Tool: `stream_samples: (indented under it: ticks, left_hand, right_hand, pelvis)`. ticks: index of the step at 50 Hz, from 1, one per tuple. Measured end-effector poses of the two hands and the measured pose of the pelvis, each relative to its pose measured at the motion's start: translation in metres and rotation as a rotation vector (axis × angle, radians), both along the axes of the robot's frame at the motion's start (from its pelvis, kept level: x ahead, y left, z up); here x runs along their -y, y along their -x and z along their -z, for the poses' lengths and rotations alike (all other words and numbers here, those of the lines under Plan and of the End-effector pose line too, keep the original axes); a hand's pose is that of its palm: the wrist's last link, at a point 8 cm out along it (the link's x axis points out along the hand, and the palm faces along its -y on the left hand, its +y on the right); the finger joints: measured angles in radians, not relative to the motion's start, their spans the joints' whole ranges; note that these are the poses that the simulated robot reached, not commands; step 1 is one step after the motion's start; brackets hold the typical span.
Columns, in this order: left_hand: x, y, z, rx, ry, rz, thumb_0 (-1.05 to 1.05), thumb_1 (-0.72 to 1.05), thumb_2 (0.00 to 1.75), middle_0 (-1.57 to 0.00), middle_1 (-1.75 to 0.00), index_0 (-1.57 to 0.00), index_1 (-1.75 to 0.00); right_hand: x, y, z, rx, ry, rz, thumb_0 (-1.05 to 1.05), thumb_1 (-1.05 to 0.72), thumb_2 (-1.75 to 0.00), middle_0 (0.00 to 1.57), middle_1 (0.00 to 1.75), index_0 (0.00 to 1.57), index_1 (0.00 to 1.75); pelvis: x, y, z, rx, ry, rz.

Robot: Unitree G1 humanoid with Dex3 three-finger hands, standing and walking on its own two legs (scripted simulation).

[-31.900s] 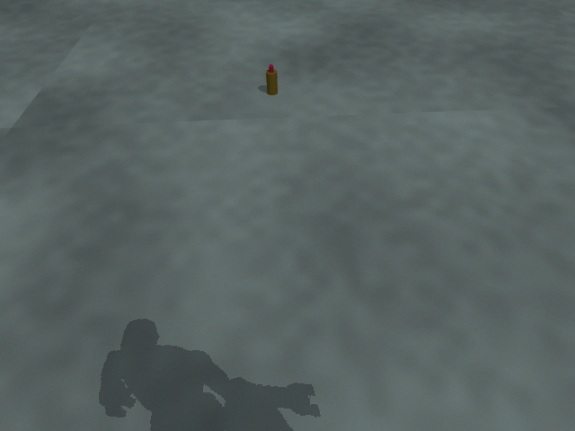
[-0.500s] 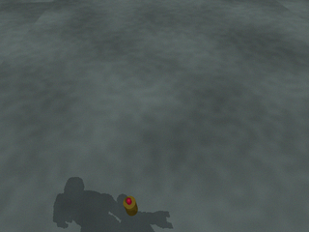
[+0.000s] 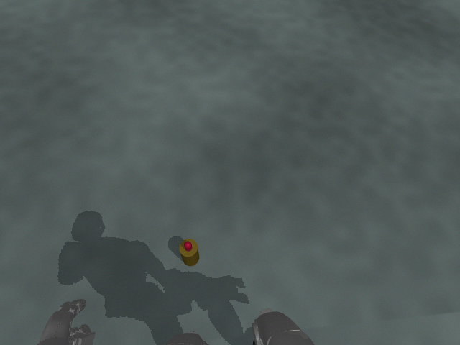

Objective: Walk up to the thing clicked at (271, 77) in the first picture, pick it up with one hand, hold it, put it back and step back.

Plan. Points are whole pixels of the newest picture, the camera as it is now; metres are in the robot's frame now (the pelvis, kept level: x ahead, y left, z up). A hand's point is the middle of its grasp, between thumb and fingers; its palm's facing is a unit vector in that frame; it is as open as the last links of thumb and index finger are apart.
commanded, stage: step back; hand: left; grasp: from the side
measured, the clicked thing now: (189, 251) +0.46 +0.14 -0.67
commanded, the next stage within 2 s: none
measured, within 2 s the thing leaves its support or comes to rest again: neither
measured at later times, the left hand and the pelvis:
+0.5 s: hand out of the picture +0.02 +0.25 -0.13, palm faces -0.06 -0.92 -0.40, open 7.4 cm; pelvis -0.10 +0.00 +0.00, yaw -4 degrees
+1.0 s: hand out of the picture -0.14 +0.29 -0.16, palm faces -0.08 -0.93 -0.36, open 7.4 cm; pelvis -0.24 +0.02 +0.00, yaw -5 degrees
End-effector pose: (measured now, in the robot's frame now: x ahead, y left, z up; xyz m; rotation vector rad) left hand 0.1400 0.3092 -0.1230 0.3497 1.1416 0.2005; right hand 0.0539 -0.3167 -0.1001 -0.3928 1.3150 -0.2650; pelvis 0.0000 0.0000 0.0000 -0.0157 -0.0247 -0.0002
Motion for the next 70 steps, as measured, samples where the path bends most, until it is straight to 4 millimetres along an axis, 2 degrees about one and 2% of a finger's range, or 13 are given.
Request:
stream_samples:
  ticks: [3,8,18,23,28,35,39,43,51,58,63,66,70]
  left_hand:
    - [0.003,0.006,-0.002,-0.003,0.017,0.015,0.0,0.91,0.9,-0.21,-0.3,-0.2,-0.3]
    - [0.006,0.03,-0.002,-0.033,0.023,0.047,0.0,0.91,0.9,-0.21,-0.3,-0.2,-0.3]
    - [0.018,0.091,-0.006,-0.051,-0.021,0.069,0.0,0.91,0.9,-0.21,-0.3,-0.2,-0.3]
    - [0.019,0.123,-0.023,-0.03,-0.024,0.049,0.0,0.91,0.9,-0.21,-0.3,-0.2,-0.3]
    - [0.011,0.135,-0.03,0.018,-0.028,0.043,0.0,0.9,0.9,-0.21,-0.3,-0.2,-0.3]
    - [-0.012,0.155,-0.007,0.089,0.009,0.039,0.0,0.9,0.9,-0.21,-0.3,-0.2,-0.3]
    - [-0.015,0.186,-0.004,0.038,0.032,0.022,0.0,0.91,0.9,-0.21,-0.3,-0.2,-0.3]
    - [-0.017,0.22,-0.007,0.006,0.047,0.012,0.0,0.91,0.9,-0.21,-0.3,-0.2,-0.3]
    - [-0.02,0.291,-0.001,-0.088,-0.001,0.037,0.0,0.91,0.9,-0.21,-0.3,-0.2,-0.3]
    - [0.002,0.346,-0.007,-0.086,-0.036,0.072,0.0,0.91,0.9,-0.21,-0.3,-0.2,-0.3]
    - [0.016,0.391,-0.029,-0.073,-0.043,0.05,0.0,0.91,0.9,-0.21,-0.3,-0.2,-0.3]
    - [0.019,0.4,-0.038,-0.048,-0.052,0.034,0.01,0.91,0.9,-0.21,-0.3,-0.2,-0.3]
    - [0.021,0.4,-0.039,0.028,-0.061,0.048,0.01,0.9,0.9,-0.21,-0.3,-0.2,-0.3]
  right_hand:
    - [-0.007,0.013,-0.006,-0.002,0.005,0.005,0.01,-0.91,-0.89,0.2,0.3,0.2,0.3]
    - [-0.013,0.018,-0.004,0.066,0.001,0.02,0.01,-0.9,-0.89,0.2,0.3,0.2,0.3]
    - [-0.002,0.043,0.024,0.162,-0.059,0.031,0.01,-0.9,-0.89,0.2,0.3,0.2,0.3]
    - [-0.002,0.065,0.016,0.152,-0.081,0.033,0.01,-0.91,-0.89,0.2,0.3,0.2,0.3]
    - [-0.001,0.095,0.009,0.122,-0.048,0.005,0.01,-0.91,-0.89,0.2,0.3,0.2,0.3]
    - [-0.019,0.142,0.006,0.082,0.014,-0.037,0.01,-0.91,-0.9,0.2,0.3,0.2,0.3]
    - [-0.033,0.167,-0.009,0.09,0.005,-0.045,0.01,-0.91,-0.89,0.2,0.3,0.2,0.3]
    - [-0.035,0.181,-0.022,0.115,0.017,-0.043,0.01,-0.9,-0.89,0.2,0.3,0.2,0.3]
    - [-0.024,0.207,-0.02,0.232,0.02,-0.035,0.01,-0.9,-0.89,0.2,0.3,0.2,0.3]
    - [0.008,0.262,0.008,0.265,-0.009,-0.004,0.01,-0.9,-0.89,0.2,0.3,0.2,0.3]
    - [0.017,0.318,0.013,0.187,-0.039,0.034,0.01,-0.91,-0.89,0.2,0.3,0.2,0.3]
    - [0.021,0.353,0.012,0.135,-0.04,0.035,0.01,-0.91,-0.89,0.2,0.3,0.2,0.3]
    - [0.021,0.398,0.016,0.054,-0.027,0.024,0.01,-0.91,-0.89,0.2,0.3,0.2,0.3]
  pelvis:
    - [-0.004,0.008,-0.006,-0.009,0.01,0.005]
    - [-0.008,0.024,-0.005,-0.007,0.005,0.036]
    - [0.004,0.07,0.009,0.031,0.017,0.073]
    - [0.007,0.09,-0.001,0.029,-0.039,0.082]
    - [-0.001,0.115,-0.004,-0.001,-0.037,0.058]
    - [-0.02,0.16,0.009,0.029,-0.046,0.016]
    - [-0.025,0.179,-0.001,0.028,0.002,0.009]
    - [-0.026,0.198,-0.009,0.007,0.016,0.038]
    - [-0.018,0.252,-0.002,0.014,-0.003,0.095]
    - [0.001,0.31,0.014,0.038,0.008,0.123]
    - [0.012,0.338,0.001,0.033,-0.059,0.115]
    - [0.014,0.353,-0.005,0.011,-0.062,0.089]
    - [0.015,0.378,-0.002,-0.004,-0.047,0.049]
